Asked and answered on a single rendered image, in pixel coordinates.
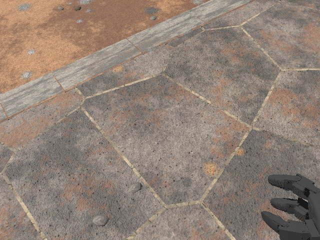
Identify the robot right hand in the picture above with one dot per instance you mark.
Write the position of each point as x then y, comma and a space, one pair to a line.
308, 212

